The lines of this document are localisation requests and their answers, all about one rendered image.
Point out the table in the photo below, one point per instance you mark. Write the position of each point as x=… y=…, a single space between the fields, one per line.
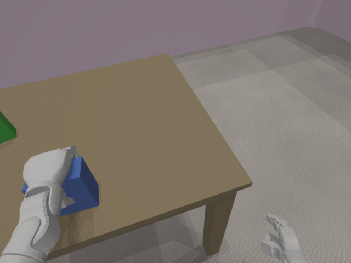
x=144 y=135

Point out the robot right hand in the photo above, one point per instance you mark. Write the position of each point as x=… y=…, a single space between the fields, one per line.
x=273 y=245

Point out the robot right forearm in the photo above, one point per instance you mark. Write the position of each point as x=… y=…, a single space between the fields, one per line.
x=294 y=256

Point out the robot left hand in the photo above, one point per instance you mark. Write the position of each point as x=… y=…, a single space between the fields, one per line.
x=52 y=166

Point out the robot left forearm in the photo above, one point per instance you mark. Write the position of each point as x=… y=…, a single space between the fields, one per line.
x=38 y=229

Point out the sponge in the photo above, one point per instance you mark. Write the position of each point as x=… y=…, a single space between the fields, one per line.
x=79 y=185

